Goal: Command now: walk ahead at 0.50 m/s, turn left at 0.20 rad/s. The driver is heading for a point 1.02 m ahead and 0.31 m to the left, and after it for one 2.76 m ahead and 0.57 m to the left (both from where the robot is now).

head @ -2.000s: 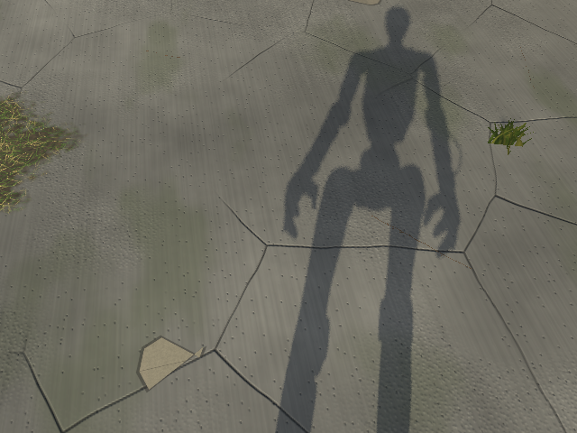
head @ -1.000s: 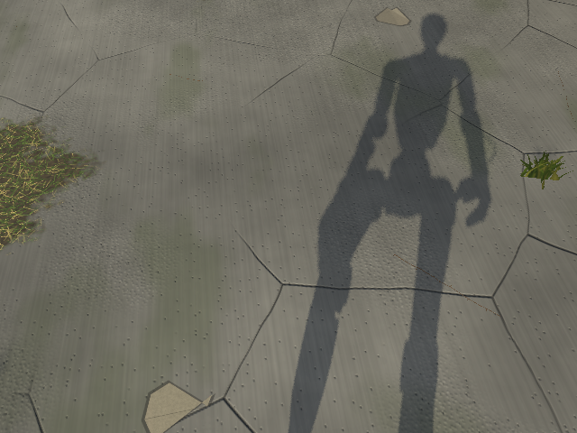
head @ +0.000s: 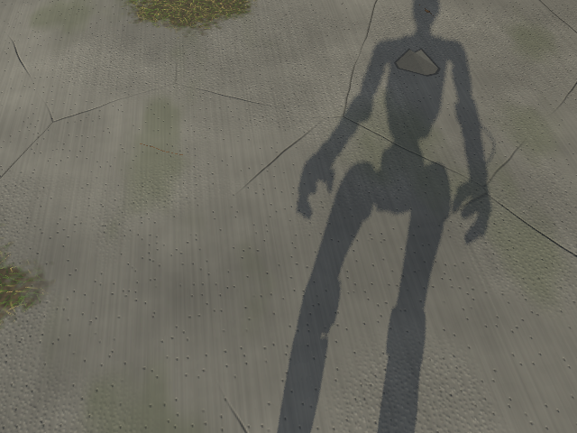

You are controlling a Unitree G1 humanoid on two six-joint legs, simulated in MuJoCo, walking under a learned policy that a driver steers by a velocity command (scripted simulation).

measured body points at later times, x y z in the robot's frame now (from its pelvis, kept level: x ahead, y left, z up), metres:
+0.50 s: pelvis +0.28 +0.10 -0.01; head +0.32 +0.11 +0.44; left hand +0.29 +0.38 -0.14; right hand +0.48 -0.14 -0.12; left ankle +0.33 +0.18 -0.74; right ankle +0.19 -0.08 -0.63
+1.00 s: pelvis +0.59 +0.13 -0.01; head +0.61 +0.14 +0.44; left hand +0.62 +0.44 -0.11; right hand +0.74 -0.10 -0.14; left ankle +0.41 +0.20 -0.65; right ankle +0.68 +0.08 -0.74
